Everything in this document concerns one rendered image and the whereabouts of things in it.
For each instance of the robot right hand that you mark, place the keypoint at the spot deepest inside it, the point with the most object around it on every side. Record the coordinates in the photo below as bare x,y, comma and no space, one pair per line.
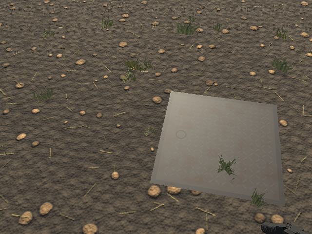
280,228

